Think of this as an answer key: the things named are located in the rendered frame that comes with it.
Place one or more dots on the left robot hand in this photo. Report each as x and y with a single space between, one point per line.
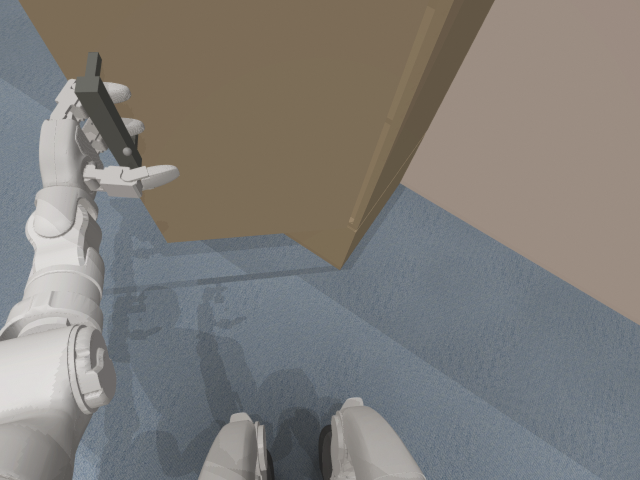
65 150

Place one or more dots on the right robot thigh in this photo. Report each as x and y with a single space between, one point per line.
365 439

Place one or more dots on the left robot forearm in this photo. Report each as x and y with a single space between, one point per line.
65 284

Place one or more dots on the handle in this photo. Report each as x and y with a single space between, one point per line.
95 99

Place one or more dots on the robot right shin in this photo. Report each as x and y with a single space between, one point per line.
344 471

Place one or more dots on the left robot upper arm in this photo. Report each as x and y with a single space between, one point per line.
51 383

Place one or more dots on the cupboard door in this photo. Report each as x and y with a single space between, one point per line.
270 109

